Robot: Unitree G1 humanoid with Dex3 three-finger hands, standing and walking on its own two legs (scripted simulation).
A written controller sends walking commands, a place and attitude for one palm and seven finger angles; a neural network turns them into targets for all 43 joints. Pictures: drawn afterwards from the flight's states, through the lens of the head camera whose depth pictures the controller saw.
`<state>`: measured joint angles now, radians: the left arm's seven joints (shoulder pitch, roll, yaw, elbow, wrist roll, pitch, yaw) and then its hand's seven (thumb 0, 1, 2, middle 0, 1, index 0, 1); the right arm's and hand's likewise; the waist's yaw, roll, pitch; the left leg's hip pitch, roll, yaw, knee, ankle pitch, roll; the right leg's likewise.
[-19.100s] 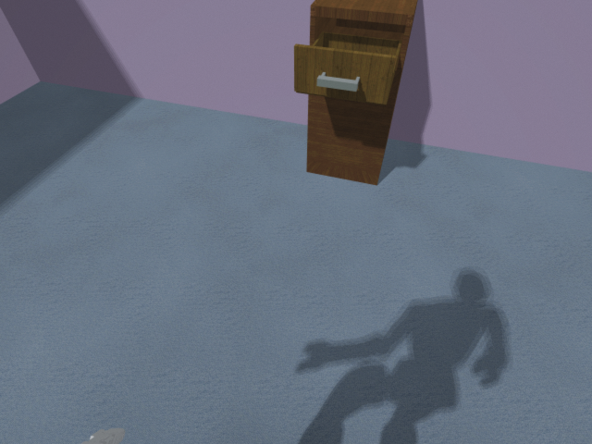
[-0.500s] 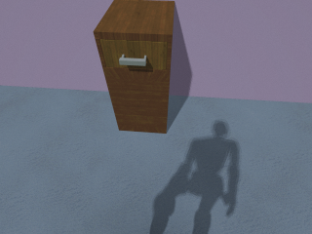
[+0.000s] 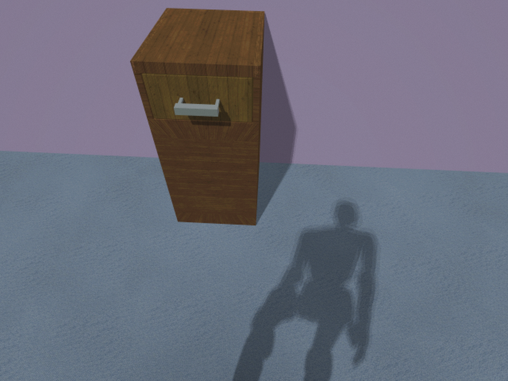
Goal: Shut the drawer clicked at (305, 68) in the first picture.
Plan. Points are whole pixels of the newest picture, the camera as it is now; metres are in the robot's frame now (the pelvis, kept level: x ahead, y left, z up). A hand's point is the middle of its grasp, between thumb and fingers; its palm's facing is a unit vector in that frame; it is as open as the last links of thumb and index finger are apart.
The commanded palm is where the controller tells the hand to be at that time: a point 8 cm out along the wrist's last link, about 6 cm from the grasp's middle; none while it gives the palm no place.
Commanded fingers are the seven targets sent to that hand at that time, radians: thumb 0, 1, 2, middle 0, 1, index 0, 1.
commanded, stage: look to check the result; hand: left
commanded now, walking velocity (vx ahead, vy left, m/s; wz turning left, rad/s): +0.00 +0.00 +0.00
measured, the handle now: (198, 105) +0.89 +0.22 -0.08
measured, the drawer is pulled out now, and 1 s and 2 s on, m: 0.00 0.00 0.00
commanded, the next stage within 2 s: stand and wait in 0.62 s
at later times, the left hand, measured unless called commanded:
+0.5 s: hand out of the picture -0.01 +0.14 -0.17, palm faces +0.07 -0.98 -0.17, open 7.4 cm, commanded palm none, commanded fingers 0.00 0.90 0.90 -0.20 -0.30 -0.20 -0.30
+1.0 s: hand out of the picture +0.00 +0.13 -0.17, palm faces +0.06 -0.98 -0.18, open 7.4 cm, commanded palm none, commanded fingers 0.00 0.90 0.90 -0.20 -0.30 -0.20 -0.30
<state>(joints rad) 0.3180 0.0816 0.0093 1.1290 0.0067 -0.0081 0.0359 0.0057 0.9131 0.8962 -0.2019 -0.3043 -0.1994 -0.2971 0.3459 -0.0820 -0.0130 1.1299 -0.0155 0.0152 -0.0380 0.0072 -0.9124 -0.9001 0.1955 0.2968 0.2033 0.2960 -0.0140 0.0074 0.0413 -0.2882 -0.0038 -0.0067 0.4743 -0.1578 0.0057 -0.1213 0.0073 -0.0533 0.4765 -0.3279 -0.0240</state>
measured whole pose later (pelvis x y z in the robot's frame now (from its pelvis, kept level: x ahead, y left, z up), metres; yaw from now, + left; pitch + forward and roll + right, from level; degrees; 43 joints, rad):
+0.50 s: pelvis +0.02 -0.02 +0.00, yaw +0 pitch -2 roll +0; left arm 0.35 0.10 0.01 1.15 0.00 -0.01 0.04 0.00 0.91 0.90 -0.20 -0.30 -0.20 -0.29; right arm 0.30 -0.11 -0.01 1.13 -0.01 0.01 -0.05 0.01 -0.92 -0.90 0.20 0.30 0.20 0.30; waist 0.00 0.01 0.05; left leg -0.24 0.01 -0.01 0.47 -0.20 -0.02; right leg -0.06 0.02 -0.05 0.44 -0.35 -0.04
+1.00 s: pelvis +0.03 -0.03 +0.00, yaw +0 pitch -2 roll +1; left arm 0.34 0.10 0.02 1.14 0.00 -0.01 0.04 0.00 0.91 0.90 -0.20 -0.30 -0.20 -0.29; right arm 0.30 -0.11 -0.01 1.14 -0.01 0.01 -0.05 0.01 -0.92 -0.90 0.20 0.30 0.20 0.30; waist 0.00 0.01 0.06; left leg -0.22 0.03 -0.01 0.47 -0.21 -0.03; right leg -0.03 0.04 -0.05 0.42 -0.35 -0.06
